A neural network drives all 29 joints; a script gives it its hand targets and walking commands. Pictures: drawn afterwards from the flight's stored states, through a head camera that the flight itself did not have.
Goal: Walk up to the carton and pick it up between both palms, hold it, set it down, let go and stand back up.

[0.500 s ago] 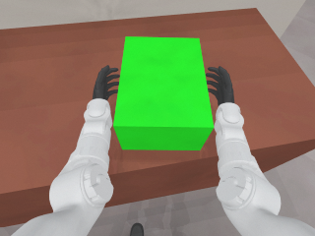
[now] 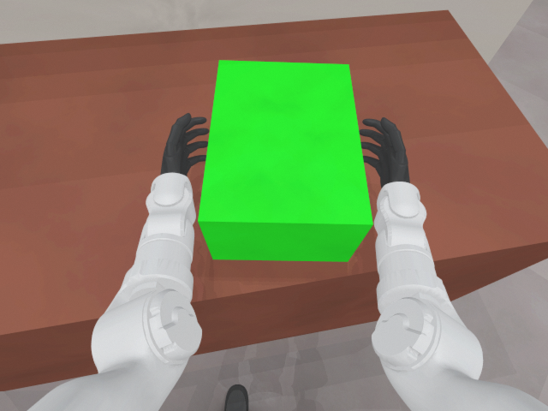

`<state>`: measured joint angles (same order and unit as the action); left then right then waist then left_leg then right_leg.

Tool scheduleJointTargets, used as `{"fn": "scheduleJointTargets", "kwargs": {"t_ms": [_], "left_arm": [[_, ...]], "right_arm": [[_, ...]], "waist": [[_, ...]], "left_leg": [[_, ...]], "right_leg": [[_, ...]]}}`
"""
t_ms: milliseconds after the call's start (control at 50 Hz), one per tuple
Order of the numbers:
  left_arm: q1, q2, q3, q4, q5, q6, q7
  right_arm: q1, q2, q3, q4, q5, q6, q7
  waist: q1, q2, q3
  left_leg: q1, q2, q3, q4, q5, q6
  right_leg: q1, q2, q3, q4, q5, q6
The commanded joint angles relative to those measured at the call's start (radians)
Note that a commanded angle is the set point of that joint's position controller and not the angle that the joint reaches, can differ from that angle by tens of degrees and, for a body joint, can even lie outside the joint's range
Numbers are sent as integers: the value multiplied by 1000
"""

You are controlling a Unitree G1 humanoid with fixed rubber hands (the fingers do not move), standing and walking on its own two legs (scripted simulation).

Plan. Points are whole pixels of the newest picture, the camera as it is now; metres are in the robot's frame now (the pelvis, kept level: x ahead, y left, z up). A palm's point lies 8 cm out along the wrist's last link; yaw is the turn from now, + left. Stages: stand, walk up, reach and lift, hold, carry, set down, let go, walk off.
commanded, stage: set down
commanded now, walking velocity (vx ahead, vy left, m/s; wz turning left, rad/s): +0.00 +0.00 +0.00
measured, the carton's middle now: (282, 159) +0.50 +0.04 +0.00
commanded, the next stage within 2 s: none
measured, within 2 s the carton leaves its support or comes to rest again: neither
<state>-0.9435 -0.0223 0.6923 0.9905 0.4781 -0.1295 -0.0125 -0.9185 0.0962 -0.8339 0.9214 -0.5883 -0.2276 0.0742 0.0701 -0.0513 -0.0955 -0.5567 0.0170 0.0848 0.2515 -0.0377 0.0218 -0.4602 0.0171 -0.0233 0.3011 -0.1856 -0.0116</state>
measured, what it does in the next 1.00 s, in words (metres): stands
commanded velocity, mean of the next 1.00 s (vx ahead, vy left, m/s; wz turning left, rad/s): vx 0.00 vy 0.00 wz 0.00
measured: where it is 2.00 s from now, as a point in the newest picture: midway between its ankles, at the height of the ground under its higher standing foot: outside the picture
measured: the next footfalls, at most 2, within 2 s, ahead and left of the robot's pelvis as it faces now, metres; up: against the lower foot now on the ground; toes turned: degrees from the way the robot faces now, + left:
none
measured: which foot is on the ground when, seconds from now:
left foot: down 0.00-1.00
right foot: down 0.00-1.00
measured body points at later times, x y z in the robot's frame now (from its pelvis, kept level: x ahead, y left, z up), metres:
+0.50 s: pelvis +0.00 +0.00 +0.00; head +0.12 +0.02 +0.43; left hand +0.45 +0.20 +0.04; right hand +0.47 -0.12 +0.05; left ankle +0.03 +0.11 -0.74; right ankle -0.05 -0.10 -0.74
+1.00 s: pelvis -0.01 +0.00 -0.02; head +0.10 +0.03 +0.42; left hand +0.46 +0.22 +0.04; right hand +0.49 -0.12 +0.05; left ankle +0.03 +0.11 -0.74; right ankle -0.05 -0.10 -0.74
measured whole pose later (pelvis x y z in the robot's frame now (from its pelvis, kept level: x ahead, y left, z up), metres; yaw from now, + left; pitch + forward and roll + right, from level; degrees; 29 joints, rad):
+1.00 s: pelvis -0.01 +0.00 -0.02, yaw -1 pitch +29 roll -3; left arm -1.15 0.24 0.10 1.49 -0.11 -0.22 0.10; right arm -1.09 -0.17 -0.20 1.34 0.03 -0.13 -0.04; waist 0.06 -0.04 -0.30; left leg -0.88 0.07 0.05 0.48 -0.11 0.01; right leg -0.72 0.07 -0.05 0.41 -0.20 -0.03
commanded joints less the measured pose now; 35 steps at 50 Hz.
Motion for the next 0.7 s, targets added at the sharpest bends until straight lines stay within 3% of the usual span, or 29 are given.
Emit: {"fn": "scheduleJointTargets", "kwargs": {"t_ms": [0, 380, 500, 540, 580, 680], "left_arm": [[-460, -371, -166, 13, 33, -3, -36], [-438, -369, -129, -1, 67, -1, -41], [-428, -251, -93, -6, 65, -9, -16], [-422, -139, -74, -18, 53, -18, 10], [-425, 5, -87, -35, 8, -36, 53], [-497, 172, -294, 83, -230, -70, 130]], "right_arm": [[-399, 441, 231, 102, -52, 24, 82], [-379, 427, 190, 62, -93, 43, 82], [-355, 300, 165, 46, -87, 53, 61], [-343, 179, 160, 32, -57, 53, 38], [-349, 18, 181, 11, 22, 50, 2], [-460, -140, 380, 77, 285, 69, -59]], "waist": [[13, 12, -594], [17, 14, -584], [25, 13, -615], [25, 14, -645], [23, 23, -693], [19, 45, -811]], "left_leg": [[629, 30, 48, 138, 479, 40], [660, 30, 47, 149, 519, 36], [657, 26, 56, 160, 549, 26], [653, 23, 61, 170, 569, 20], [637, 19, 59, 187, 595, 15], [529, 21, 25, 250, 555, 10]], "right_leg": [[-7, -24, -99, -29, 202, 75], [-39, -21, -101, -38, 183, 79], [-36, -15, -89, -35, 183, 78], [-29, -9, -79, -30, 190, 73], [-20, 3, -63, -24, 206, 61], [-73, 32, -26, -5, 245, 30]]}}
